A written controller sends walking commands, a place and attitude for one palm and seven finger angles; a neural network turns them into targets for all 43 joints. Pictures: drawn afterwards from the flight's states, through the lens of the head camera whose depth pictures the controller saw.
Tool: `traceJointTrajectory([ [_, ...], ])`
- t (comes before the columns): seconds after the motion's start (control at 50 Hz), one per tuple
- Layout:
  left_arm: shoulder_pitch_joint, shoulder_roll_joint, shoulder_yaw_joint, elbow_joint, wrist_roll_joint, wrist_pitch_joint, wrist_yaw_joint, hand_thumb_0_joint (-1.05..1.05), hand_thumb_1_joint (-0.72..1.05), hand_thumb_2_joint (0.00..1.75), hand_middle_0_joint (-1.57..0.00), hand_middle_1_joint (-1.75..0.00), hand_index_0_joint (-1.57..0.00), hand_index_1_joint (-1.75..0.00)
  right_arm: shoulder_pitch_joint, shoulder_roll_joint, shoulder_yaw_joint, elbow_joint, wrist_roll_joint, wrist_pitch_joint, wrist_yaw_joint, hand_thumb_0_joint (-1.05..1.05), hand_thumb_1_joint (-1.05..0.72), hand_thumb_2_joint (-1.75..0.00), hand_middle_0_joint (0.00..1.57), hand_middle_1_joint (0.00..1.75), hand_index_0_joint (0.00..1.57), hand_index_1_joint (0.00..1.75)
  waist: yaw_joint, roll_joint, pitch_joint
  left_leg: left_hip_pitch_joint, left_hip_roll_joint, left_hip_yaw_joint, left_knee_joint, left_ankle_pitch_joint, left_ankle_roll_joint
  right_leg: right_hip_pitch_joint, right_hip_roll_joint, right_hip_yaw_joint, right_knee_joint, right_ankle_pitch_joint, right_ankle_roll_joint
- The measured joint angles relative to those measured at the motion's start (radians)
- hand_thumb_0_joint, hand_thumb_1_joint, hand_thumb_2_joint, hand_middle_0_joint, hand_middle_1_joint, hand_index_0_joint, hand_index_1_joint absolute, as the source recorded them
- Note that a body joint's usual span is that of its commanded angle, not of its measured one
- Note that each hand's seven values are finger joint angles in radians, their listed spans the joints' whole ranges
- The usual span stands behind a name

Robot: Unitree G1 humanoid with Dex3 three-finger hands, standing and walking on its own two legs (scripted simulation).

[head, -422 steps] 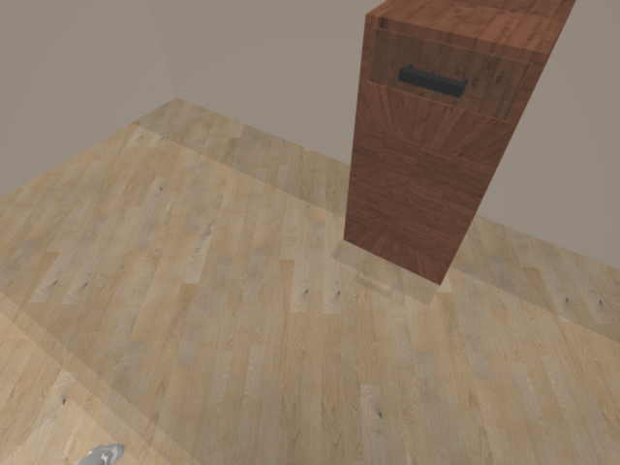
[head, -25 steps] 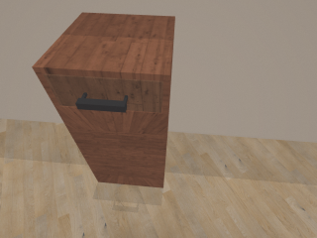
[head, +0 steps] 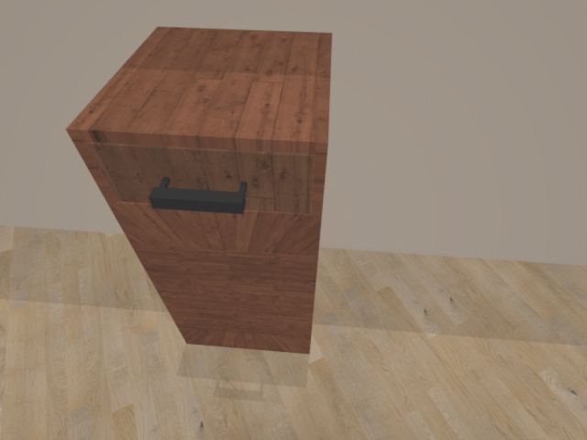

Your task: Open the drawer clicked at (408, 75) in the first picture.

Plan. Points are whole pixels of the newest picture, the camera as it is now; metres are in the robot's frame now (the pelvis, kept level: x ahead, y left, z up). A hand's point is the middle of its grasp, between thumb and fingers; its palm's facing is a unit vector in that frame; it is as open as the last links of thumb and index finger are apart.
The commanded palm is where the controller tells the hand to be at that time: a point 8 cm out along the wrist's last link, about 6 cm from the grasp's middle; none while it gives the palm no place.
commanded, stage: look again from close up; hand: left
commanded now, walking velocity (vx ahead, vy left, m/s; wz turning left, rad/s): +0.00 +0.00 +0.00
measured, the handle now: (201, 192) +0.51 +0.20 +0.03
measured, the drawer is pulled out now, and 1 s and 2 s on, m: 0.00 0.00 0.00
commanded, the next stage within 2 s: raise the hand with hooked fingers in 0.30 s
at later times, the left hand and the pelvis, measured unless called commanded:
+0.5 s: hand out of the picture +0.06 +0.25 -0.12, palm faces -0.11 -0.92 -0.39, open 7.4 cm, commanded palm +0.09 +0.28 -0.05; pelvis -0.03 +0.07 +0.00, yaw -1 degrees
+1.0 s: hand (65, 416) +0.15 +0.30 -0.02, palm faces +0.12 -0.11 -0.99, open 9.6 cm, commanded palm +0.13 +0.29 +0.04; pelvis -0.06 +0.07 -0.04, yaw +4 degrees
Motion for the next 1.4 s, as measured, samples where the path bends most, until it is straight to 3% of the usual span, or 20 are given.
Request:
traceJointTrajectory([
  [0.18,-0.047,0.033,-0.001,-0.043,-0.005,0.025,-0.003,0.00,0.91,0.90,-0.20,-0.30,-0.19,-0.29,-0.054,-0.006,0.010,-0.011,-0.002,-0.006,0.005,0.00,-0.92,-0.90,0.20,0.30,0.20,0.30,0.004,-0.025,0.000,0.033,-0.030,0.039,-0.013,0.006,0.043,0.018,-0.033,0.036,-0.003,0.015,0.043],
  [0.42,-0.039,0.025,-0.015,-0.017,0.000,0.032,-0.003,0.00,0.91,0.90,-0.20,-0.30,-0.20,-0.29,-0.040,-0.012,0.023,0.010,0.004,-0.007,0.017,0.00,-0.93,-0.90,0.20,0.30,0.21,0.30,0.006,-0.031,0.006,0.034,-0.067,0.065,-0.065,0.054,0.091,0.018,-0.067,0.059,-0.060,0.079,0.090],
  [0.44,0.002,0.030,-0.024,-0.161,0.041,0.101,-0.001,0.00,0.91,0.90,-0.20,-0.30,-0.20,-0.30,-0.021,-0.015,0.028,-0.032,0.019,-0.015,0.017,0.00,-0.93,-0.90,0.20,0.30,0.21,0.30,0.007,-0.031,0.015,0.022,-0.068,0.066,-0.056,0.055,0.094,0.002,-0.069,0.061,-0.047,0.081,0.084],
  [0.46,0.054,0.045,-0.041,-0.344,0.088,0.130,0.013,0.01,0.90,0.90,-0.20,-0.30,-0.20,-0.30,0.007,-0.017,0.034,-0.075,0.029,-0.059,0.006,0.00,-0.93,-0.90,0.20,0.30,0.21,0.30,0.016,-0.036,0.020,0.014,-0.074,0.071,-0.058,0.060,0.095,-0.028,-0.073,0.069,0.000,0.072,0.064],
  [0.52,0.142,0.097,-0.099,-0.771,0.190,0.143,0.111,0.01,0.88,0.89,-0.20,-0.31,-0.20,-0.31,0.051,-0.020,0.031,-0.165,0.047,-0.195,-0.019,0.01,-0.92,-0.90,0.21,0.30,0.21,0.30,0.010,-0.032,-0.008,-0.027,-0.103,0.068,-0.074,0.089,0.095,-0.144,-0.065,0.091,0.165,-0.005,0.037],
  [0.58,0.079,0.141,-0.127,-0.964,0.401,0.109,0.197,0.01,0.85,0.88,-0.21,-0.34,-0.20,-0.33,0.031,-0.042,0.029,-0.266,0.023,-0.230,-0.018,0.01,-0.92,-0.90,0.21,0.30,0.21,0.30,-0.016,-0.016,-0.037,-0.125,-0.132,0.056,0.001,0.083,0.103,-0.235,-0.035,0.109,0.146,-0.036,0.015],
  [0.64,-0.030,0.141,-0.126,-0.970,0.663,0.065,0.278,0.01,0.80,0.86,-0.21,-0.37,-0.20,-0.36,-0.028,-0.079,0.018,-0.355,-0.011,-0.170,0.004,0.01,-0.91,-0.90,0.21,0.30,0.21,0.30,-0.019,0.018,-0.078,-0.232,-0.136,0.059,0.118,0.043,0.110,-0.340,-0.001,0.163,0.238,0.020,0.003],
  [0.7,-0.065,0.119,-0.127,-0.937,0.864,0.034,0.345,0.01,0.74,0.83,-0.21,-0.41,-0.20,-0.40,-0.102,-0.097,0.006,-0.422,-0.018,-0.074,0.032,0.01,-0.91,-0.90,0.21,0.30,0.21,0.30,0.011,0.029,-0.116,-0.305,-0.134,0.071,0.191,0.013,0.104,-0.421,0.022,0.198,0.314,-0.022,0.016],
  [0.78,-0.039,0.106,-0.163,-0.927,1.032,0.015,0.377,0.00,0.65,0.80,-0.22,-0.46,-0.21,-0.46,-0.163,-0.098,-0.008,-0.506,-0.017,0.037,0.055,0.01,-0.91,-0.90,0.20,0.30,0.21,0.30,0.055,0.005,-0.128,-0.357,-0.134,0.073,0.253,-0.008,0.118,-0.474,0.033,0.209,0.370,-0.020,0.020],
  [0.84,-0.018,0.131,-0.182,-0.945,1.097,0.016,0.390,0.00,0.58,0.77,-0.23,-0.51,-0.23,-0.50,-0.188,-0.095,-0.012,-0.544,-0.024,0.093,0.060,0.01,-0.91,-0.90,0.20,0.30,0.20,0.30,0.076,-0.005,-0.116,-0.375,-0.134,0.045,0.293,-0.023,0.116,-0.475,0.039,0.187,0.389,-0.031,0.018],
  [0.88,-0.019,0.162,-0.182,-0.969,1.104,0.016,0.392,0.00,0.53,0.75,-0.24,-0.54,-0.24,-0.53,-0.201,-0.089,-0.010,-0.553,-0.031,0.115,0.058,0.01,-0.91,-0.90,0.20,0.30,0.20,0.30,0.084,-0.006,-0.107,-0.380,-0.136,0.020,0.318,-0.033,0.115,-0.464,0.046,0.170,0.391,-0.023,0.017],
  [0.96,-0.069,0.214,-0.166,-1.000,1.062,0.029,0.377,0.00,0.43,0.71,-0.25,-0.60,-0.25,-0.59,-0.226,-0.071,0.010,-0.540,-0.033,0.136,0.047,0.01,-0.91,-0.90,0.20,0.30,0.20,0.30,0.092,0.009,-0.085,-0.358,-0.141,-0.024,0.339,-0.048,0.111,-0.418,0.048,0.135,0.380,-0.025,0.019],
  [1.06,-0.128,0.223,-0.149,-1.027,1.004,0.067,0.292,0.00,0.31,0.66,-0.26,-0.67,-0.26,-0.67,-0.230,-0.033,0.047,-0.514,-0.022,0.151,0.043,0.01,-0.91,-0.90,0.20,0.30,0.21,0.30,0.097,0.032,-0.073,-0.286,-0.140,-0.035,0.275,-0.036,0.111,-0.343,0.050,0.132,0.308,-0.009,0.019],
  [1.16,-0.120,0.229,-0.132,-1.070,0.984,0.044,0.210,0.00,0.20,0.61,-0.27,-0.75,-0.27,-0.74,-0.198,-0.008,0.074,-0.498,-0.017,0.148,0.045,0.01,-0.91,-0.90,0.21,0.30,0.21,0.30,0.093,0.038,-0.061,-0.210,-0.136,-0.023,0.172,-0.010,0.106,-0.279,0.052,0.156,0.219,0.017,0.017],
  [1.28,-0.094,0.277,-0.093,-1.132,0.984,-0.015,0.181,0.00,0.06,0.55,-0.28,-0.84,-0.28,-0.83,-0.162,-0.031,0.061,-0.471,-0.022,0.147,0.045,0.01,-0.91,-0.90,0.21,0.30,0.21,0.30,0.093,0.044,-0.043,-0.163,-0.131,-0.015,0.100,0.002,0.101,-0.239,0.057,0.172,0.156,0.030,0.012],
  [1.4,-0.126,0.300,-0.053,-1.156,0.947,-0.010,0.170,0.00,-0.07,0.49,-0.29,-0.93,-0.29,-0.92,-0.155,-0.079,0.020,-0.437,-0.013,0.155,0.037,0.01,-0.91,-0.90,0.21,0.30,0.21,0.30,0.092,0.052,-0.037,-0.130,-0.137,-0.022,0.054,0.007,0.099,-0.210,0.052,0.171,0.120,0.028,0.010],
])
